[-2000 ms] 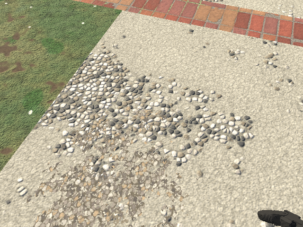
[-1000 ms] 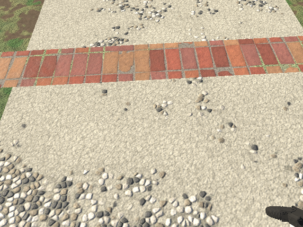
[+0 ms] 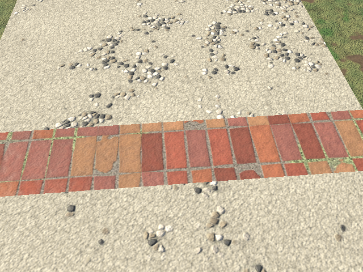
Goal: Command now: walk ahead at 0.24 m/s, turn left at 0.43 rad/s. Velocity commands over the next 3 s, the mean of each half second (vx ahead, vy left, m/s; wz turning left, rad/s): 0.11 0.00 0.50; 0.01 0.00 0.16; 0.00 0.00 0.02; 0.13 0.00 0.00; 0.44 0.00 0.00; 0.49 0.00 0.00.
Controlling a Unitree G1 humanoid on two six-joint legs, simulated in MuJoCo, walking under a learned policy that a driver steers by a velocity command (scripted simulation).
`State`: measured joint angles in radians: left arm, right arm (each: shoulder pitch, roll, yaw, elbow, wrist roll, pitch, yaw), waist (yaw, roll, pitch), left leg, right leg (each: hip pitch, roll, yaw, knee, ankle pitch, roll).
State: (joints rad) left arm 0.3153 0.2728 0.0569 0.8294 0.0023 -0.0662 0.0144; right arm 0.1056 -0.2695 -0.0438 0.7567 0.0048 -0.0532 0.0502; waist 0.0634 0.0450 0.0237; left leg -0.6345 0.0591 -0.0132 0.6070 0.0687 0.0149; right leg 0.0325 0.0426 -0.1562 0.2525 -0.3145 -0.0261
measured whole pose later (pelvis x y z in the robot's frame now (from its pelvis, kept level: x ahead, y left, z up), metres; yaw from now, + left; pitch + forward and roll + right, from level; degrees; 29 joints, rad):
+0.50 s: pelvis +0.14 +0.00 -0.01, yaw +16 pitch +3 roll +0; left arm 0.16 0.29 0.05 0.73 0.00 -0.01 0.03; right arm 0.16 -0.31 -0.08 0.64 0.00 0.05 -0.02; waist -0.02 0.00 0.02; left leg -0.41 -0.14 -0.18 0.52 -0.15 0.04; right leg -0.44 0.00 0.10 0.67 -0.28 0.07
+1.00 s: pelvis +0.15 +0.00 +0.00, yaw +19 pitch -1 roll +0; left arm 0.19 0.24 0.03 0.80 0.02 -0.01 0.01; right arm 0.21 -0.23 -0.04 0.74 -0.02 0.03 -0.01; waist 0.02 -0.01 0.02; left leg -0.20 -0.01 -0.06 0.52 -0.31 -0.01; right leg -0.25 -0.02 0.04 0.51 -0.25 0.03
